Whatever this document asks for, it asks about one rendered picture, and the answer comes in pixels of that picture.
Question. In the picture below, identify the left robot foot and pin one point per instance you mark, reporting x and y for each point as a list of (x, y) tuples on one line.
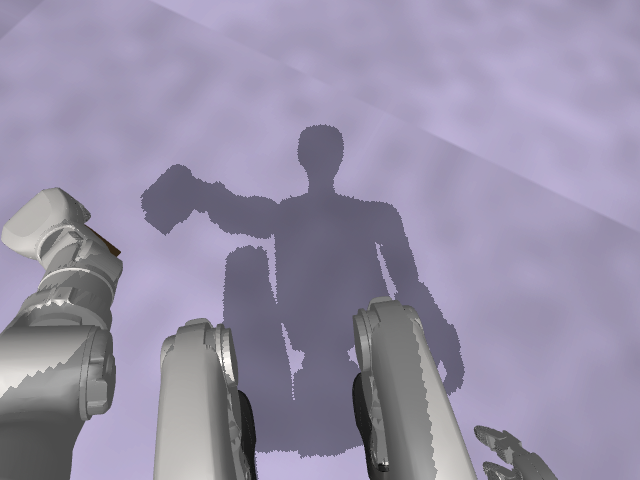
[(248, 439)]

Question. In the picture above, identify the right robot foot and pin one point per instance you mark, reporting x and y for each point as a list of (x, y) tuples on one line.
[(375, 471)]

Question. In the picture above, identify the left robot hand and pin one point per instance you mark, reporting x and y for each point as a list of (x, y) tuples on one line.
[(48, 208)]

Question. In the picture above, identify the small box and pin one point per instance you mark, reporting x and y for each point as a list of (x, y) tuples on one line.
[(112, 249)]

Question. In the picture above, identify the left robot arm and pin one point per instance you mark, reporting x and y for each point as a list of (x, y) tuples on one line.
[(57, 367)]

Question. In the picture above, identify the right robot hand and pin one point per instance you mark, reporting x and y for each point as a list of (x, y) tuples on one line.
[(527, 466)]

